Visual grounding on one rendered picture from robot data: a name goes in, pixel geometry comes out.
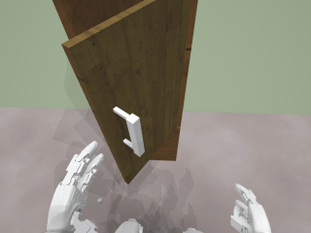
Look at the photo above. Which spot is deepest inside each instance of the right robot hand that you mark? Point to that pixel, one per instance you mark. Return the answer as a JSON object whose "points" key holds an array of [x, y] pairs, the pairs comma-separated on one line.
{"points": [[254, 219]]}

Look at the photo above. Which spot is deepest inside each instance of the cupboard door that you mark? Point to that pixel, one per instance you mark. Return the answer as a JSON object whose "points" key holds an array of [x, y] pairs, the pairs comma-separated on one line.
{"points": [[134, 61]]}

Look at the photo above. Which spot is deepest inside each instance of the left robot hand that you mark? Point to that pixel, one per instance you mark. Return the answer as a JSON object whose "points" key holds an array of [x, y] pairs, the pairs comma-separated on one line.
{"points": [[71, 193]]}

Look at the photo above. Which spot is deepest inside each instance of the handle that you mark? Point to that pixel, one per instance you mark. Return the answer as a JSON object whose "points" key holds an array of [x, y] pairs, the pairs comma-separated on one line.
{"points": [[135, 131]]}

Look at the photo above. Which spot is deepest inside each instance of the left robot thigh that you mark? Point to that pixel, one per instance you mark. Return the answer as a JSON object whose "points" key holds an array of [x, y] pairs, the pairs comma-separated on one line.
{"points": [[130, 227]]}

